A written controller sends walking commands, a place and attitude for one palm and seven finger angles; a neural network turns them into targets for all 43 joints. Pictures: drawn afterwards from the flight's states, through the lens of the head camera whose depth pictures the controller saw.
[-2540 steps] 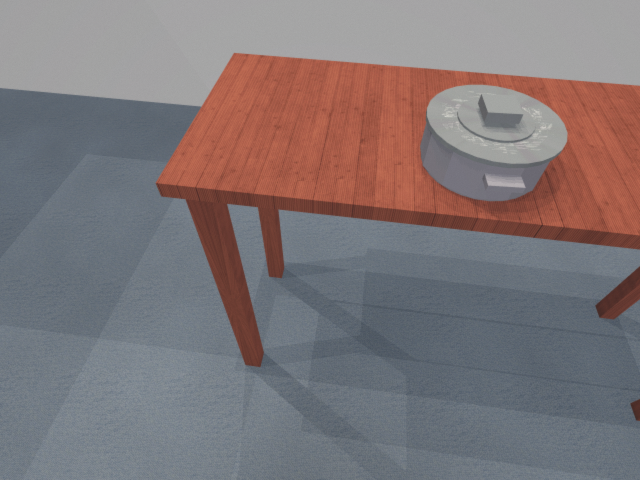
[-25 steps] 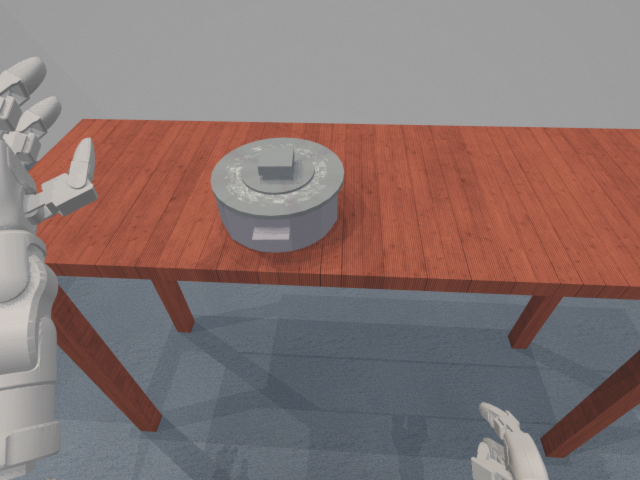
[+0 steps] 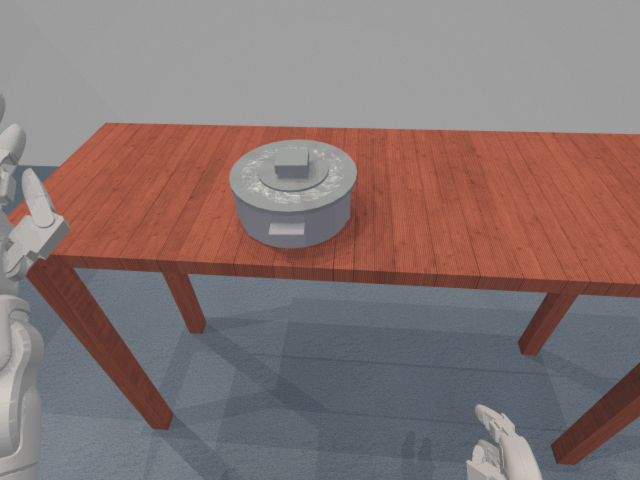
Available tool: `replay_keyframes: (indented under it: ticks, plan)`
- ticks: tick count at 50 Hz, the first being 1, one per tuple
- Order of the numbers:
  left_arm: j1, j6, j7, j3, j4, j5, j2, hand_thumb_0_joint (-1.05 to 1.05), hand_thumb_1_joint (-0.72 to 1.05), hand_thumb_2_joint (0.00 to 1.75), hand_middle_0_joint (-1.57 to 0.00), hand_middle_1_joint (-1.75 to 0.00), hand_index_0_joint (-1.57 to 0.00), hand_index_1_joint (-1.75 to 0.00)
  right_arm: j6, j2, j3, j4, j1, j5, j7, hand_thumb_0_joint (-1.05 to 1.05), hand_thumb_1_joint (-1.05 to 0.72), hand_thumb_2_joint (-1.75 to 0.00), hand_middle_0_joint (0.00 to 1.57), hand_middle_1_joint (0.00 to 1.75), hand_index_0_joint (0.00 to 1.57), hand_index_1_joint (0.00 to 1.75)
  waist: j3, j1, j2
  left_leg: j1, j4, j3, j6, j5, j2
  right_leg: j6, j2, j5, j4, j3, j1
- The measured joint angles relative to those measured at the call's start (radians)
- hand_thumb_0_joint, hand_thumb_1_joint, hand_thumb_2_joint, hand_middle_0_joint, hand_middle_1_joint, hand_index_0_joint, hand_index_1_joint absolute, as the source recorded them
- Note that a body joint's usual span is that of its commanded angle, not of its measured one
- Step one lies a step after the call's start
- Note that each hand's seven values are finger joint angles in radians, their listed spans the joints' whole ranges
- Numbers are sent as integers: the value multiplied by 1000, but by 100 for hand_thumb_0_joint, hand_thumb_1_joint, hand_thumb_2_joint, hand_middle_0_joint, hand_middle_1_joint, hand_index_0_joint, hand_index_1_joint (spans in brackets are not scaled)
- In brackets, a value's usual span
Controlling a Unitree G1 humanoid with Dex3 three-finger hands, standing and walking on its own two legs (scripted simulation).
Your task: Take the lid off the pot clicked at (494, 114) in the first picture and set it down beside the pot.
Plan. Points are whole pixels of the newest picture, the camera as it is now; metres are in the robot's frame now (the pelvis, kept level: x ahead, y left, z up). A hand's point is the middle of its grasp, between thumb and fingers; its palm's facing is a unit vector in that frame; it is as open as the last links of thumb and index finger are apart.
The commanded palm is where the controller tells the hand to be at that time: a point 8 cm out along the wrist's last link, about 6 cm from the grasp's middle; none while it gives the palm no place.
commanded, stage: draw the hand back to the body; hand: left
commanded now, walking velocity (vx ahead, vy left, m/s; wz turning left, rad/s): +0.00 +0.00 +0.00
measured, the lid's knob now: (292, 161) +0.55 +0.11 +0.14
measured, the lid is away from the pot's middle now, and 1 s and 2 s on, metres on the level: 0.00 0.00 0.00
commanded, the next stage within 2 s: step back with the hand held close in 0.52 s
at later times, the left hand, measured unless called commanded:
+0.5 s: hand out of the picture +0.18 +0.27 +0.26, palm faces +0.50 -0.82 -0.28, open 7.4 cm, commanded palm +0.13 +0.31 +0.26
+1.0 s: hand (15, 294) +0.19 +0.28 +0.23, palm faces +0.35 -0.79 -0.51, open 7.4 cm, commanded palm +0.12 +0.34 +0.26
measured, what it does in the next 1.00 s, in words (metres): shifts its weight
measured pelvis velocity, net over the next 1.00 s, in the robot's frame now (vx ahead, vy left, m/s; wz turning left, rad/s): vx -0.01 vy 0.06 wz -0.02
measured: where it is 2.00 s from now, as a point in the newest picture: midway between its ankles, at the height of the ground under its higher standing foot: outside the picture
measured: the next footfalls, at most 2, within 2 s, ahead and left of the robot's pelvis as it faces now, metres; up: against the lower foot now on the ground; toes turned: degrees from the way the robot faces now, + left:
right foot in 1.14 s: -0.01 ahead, -0.08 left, +0.00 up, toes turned -1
right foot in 1.62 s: -0.18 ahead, -0.09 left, +0.00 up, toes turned -1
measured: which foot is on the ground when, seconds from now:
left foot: down 0.00-1.00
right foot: down 0.00-1.00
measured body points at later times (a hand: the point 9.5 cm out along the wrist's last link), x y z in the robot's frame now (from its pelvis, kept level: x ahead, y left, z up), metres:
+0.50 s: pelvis +0.00 +0.03 +0.00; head -0.03 +0.03 +0.45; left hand +0.15 +0.31 +0.27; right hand +0.20 -0.17 -0.08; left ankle -0.01 +0.12 -0.75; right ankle +0.02 -0.08 -0.75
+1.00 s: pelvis -0.01 +0.06 -0.01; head +0.00 +0.08 +0.44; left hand +0.16 +0.32 +0.26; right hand +0.15 -0.20 -0.08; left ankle -0.01 +0.12 -0.75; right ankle +0.02 -0.08 -0.74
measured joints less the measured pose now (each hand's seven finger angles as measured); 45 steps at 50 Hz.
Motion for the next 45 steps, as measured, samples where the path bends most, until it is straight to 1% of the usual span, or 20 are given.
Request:
replay_keyframes:
  ticks: [4,9,15,20,22,25,32,33,36,38,41,45]
  plan:
    - [77,-11,-4,-7,-80,4,-12,1,89,90,-21,-30,-21,-30,-12,2,-2,-5,5,-6,5,1,-90,-90,20,30,20,30,-5,2,1,6,-3,6,8,0,-7,8,-7,0,1,6,3]
    - [138,-23,-9,-2,-147,9,-5,1,89,90,-21,-30,-21,-30,-18,10,-2,-6,9,-10,9,1,-90,-90,20,30,20,30,-12,6,-5,9,1,8,17,-4,-14,18,-14,-2,0,8,10]
    - [225,-19,-13,-9,-239,15,-23,1,89,90,-21,-30,-21,-30,-23,15,1,-23,12,-15,19,1,-90,-90,20,30,20,30,-14,12,-9,8,5,13,28,-6,-24,29,-24,-4,4,13,8]
    - [306,-21,-14,6,-318,20,-3,1,89,90,-21,-30,-21,-30,-27,25,3,-30,19,-19,21,1,-90,-90,21,30,20,30,-21,17,-15,3,15,16,35,-14,-29,36,-28,-8,8,15,6]
    - [315,-21,-12,9,-334,23,-1,1,89,90,-21,-30,-21,-30,-28,26,4,-31,23,-19,21,1,-90,-90,21,30,20,30,-22,22,-16,2,19,14,37,-17,-31,39,-31,-10,9,13,7]
    - [294,-21,-6,4,-332,26,-10,1,89,90,-21,-30,-21,-30,-28,25,6,-27,22,-18,19,1,-90,-90,21,30,20,30,-19,28,-17,-1,24,10,42,-17,-37,44,-37,-13,14,9,5]
    - [295,-4,-1,4,-344,28,-17,1,89,90,-21,-30,-21,-30,-31,33,14,-35,18,-22,20,1,-90,-90,21,30,20,30,-9,24,-24,-11,26,16,47,-18,-42,49,-42,-16,24,15,-10]
    - [299,-9,-3,13,-351,33,-10,1,89,90,-21,-30,-21,-30,-26,31,16,-45,20,-20,21,1,-90,-90,21,30,20,30,-13,22,-23,-21,33,17,49,-21,-41,50,-41,-17,26,15,-18]
    - [309,-52,8,66,-365,51,28,1,89,90,-21,-30,-21,-30,-2,25,17,-76,20,-19,28,1,-90,-90,21,30,20,30,-22,1,-21,-73,66,14,52,-33,-36,52,-36,-14,28,12,-54]
    - [314,-71,14,87,-377,58,42,1,89,90,-21,-30,-21,-30,18,17,8,-90,18,-16,33,1,-90,-90,21,30,21,30,-23,-12,-23,-105,81,14,55,-36,-36,55,-35,-10,30,11,-80]
    - [338,-78,16,88,-400,63,48,1,89,90,-21,-30,-21,-30,50,3,-10,-107,18,-8,36,1,-90,-90,21,30,21,30,-19,-33,-32,-144,93,18,61,-34,-42,63,-42,-8,45,14,-120]
    - [418,-71,6,86,-442,65,70,1,89,90,-21,-30,-21,-30,86,-7,-33,-135,26,1,34,1,-90,-90,21,30,20,30,-15,-63,-51,-186,111,30,71,-32,-52,75,-53,-13,81,24,-173]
